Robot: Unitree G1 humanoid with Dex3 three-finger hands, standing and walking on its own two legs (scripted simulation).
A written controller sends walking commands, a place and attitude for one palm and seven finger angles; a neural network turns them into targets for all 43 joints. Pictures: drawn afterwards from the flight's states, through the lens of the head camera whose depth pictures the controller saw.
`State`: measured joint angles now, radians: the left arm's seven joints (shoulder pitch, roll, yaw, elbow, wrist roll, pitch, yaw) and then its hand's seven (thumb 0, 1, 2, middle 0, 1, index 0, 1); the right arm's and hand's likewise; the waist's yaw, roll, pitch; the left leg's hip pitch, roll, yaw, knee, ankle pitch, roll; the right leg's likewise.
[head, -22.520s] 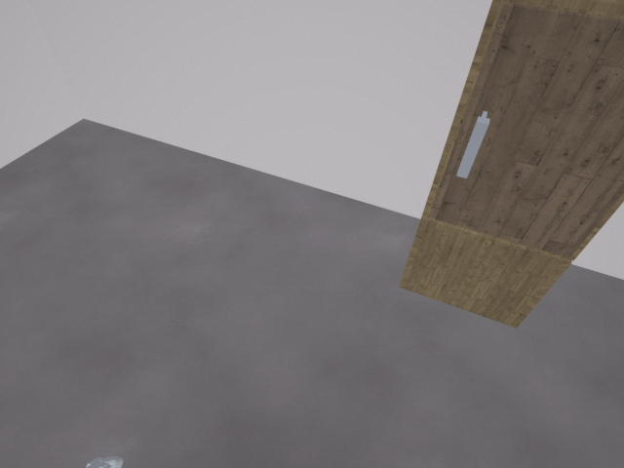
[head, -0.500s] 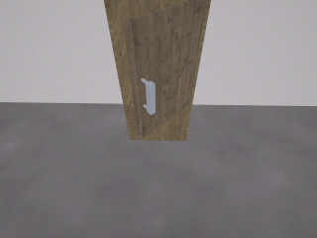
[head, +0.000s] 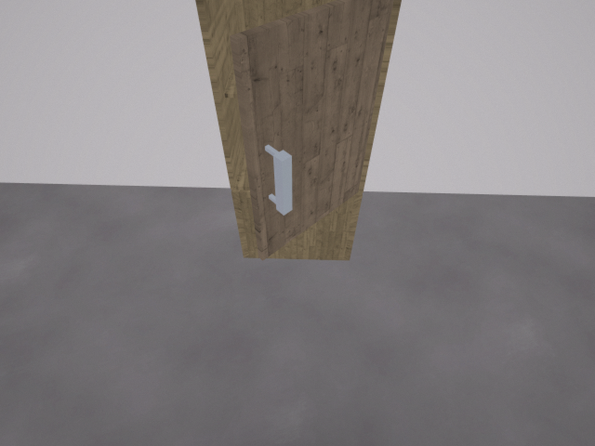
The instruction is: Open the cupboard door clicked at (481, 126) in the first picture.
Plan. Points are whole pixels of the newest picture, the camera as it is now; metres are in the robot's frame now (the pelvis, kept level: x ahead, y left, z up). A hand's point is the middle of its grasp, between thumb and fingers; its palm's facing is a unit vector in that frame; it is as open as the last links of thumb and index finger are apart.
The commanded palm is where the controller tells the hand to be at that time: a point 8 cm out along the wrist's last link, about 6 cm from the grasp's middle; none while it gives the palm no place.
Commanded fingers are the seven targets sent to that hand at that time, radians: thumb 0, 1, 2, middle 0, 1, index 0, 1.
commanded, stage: look to check the result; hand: left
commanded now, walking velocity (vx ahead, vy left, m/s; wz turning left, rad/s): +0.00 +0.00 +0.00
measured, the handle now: (277, 179) +0.64 +0.08 -0.06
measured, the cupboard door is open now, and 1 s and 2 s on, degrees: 44 44 44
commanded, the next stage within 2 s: walk to a spot facing it in 0.20 s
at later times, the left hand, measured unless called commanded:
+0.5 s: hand out of the picture -0.01 +0.17 -0.18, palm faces +0.00 -0.98 -0.20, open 7.4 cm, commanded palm none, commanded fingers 0.00 0.90 0.90 -0.20 -0.30 -0.20 -0.30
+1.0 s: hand out of the picture +0.08 +0.17 -0.16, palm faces -0.27 -0.92 -0.29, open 7.4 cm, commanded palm none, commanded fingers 0.00 0.90 0.90 -0.20 -0.30 -0.20 -0.30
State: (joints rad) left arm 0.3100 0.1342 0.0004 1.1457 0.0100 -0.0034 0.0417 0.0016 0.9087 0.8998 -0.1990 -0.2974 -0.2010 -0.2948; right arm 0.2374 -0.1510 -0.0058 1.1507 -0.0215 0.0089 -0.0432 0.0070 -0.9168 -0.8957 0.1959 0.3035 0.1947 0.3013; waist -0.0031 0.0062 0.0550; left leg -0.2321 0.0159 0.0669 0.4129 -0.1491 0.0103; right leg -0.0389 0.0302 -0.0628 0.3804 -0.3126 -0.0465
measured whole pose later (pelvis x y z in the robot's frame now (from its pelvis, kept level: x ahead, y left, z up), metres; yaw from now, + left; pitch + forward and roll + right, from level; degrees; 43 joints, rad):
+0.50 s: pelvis +0.00 +0.00 +0.00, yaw -3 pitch -1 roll +0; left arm 0.29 0.15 0.03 1.10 0.02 0.03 0.03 0.00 0.91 0.90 -0.20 -0.30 -0.20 -0.29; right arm 0.22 -0.15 -0.03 1.12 -0.02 0.03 -0.05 0.00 -0.91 -0.90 0.20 0.30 0.20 0.30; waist 0.01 0.01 0.07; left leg -0.27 0.05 0.11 0.49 -0.20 0.00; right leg -0.09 0.05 -0.02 0.45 -0.34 -0.05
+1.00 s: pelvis -0.02 -0.02 +0.00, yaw -21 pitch +1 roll +3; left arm 0.24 0.21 0.07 0.95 0.03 0.04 0.02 0.00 0.91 0.90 -0.20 -0.30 -0.20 -0.30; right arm 0.06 -0.21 -0.07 0.92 -0.01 0.05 -0.04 0.01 -0.91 -0.90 0.20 0.30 0.19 0.30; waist 0.04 -0.01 0.11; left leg -0.45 0.02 0.01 0.98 -0.43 -0.06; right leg -0.24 0.07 0.13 0.50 -0.27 -0.07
